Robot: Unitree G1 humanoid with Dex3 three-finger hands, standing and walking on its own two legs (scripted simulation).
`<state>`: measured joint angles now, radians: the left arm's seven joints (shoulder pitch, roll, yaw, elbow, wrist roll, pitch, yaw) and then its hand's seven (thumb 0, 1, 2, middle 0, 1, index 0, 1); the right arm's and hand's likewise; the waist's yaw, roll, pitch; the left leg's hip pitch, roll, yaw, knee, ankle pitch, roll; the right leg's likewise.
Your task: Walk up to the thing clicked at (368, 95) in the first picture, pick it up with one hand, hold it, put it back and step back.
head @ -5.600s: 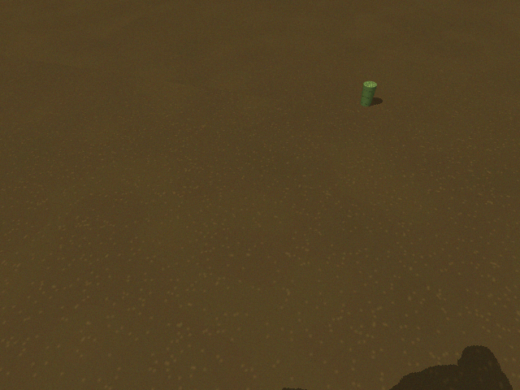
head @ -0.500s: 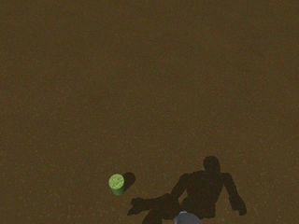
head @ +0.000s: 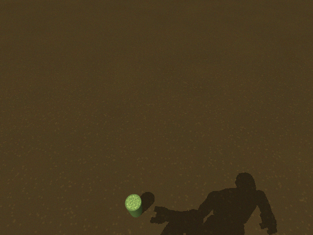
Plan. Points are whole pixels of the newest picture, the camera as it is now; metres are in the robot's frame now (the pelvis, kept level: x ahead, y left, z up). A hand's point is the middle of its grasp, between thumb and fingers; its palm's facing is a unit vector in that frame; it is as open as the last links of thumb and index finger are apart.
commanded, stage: walk up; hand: left
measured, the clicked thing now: (134, 206) +0.42 +0.20 -0.68
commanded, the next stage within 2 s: stand in 1.62 s
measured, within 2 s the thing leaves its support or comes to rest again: neither
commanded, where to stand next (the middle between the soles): +0.08 -0.02 m, yaw -1 degrees
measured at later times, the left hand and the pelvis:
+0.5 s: hand out of the picture +0.09 +0.27 -0.14, palm faces -0.01 -0.93 -0.36, open 7.4 cm; pelvis +0.04 +0.00 +0.01, yaw +0 degrees
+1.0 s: hand out of the picture +0.16 +0.25 -0.14, palm faces -0.04 -0.94 -0.35, open 7.4 cm; pelvis +0.06 -0.01 +0.01, yaw +0 degrees
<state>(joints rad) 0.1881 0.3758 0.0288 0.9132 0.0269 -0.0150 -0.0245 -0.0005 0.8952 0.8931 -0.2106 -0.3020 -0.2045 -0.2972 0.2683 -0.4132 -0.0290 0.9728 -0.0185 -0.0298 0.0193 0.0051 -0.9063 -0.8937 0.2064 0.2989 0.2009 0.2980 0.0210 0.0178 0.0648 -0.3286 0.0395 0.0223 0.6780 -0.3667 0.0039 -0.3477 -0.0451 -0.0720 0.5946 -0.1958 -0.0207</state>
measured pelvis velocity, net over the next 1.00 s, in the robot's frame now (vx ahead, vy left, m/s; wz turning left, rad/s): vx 0.06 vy -0.01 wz -0.01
